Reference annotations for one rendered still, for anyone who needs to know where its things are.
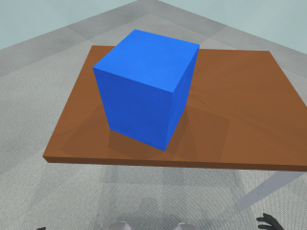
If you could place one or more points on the carton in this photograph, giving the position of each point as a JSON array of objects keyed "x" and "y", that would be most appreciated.
[{"x": 144, "y": 84}]

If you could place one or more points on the robot right hand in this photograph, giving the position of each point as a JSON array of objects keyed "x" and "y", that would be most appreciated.
[{"x": 273, "y": 223}]

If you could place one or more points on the table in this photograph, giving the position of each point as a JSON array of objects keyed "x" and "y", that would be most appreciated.
[{"x": 242, "y": 113}]

